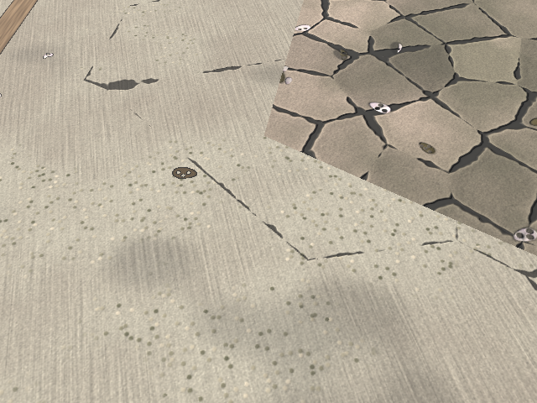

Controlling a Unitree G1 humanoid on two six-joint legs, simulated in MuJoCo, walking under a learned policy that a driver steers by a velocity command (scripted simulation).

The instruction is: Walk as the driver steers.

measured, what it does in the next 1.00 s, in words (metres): walks ahead: right foot, then left foot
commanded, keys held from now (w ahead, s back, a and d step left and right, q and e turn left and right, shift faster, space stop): w+e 0.50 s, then w+q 0.50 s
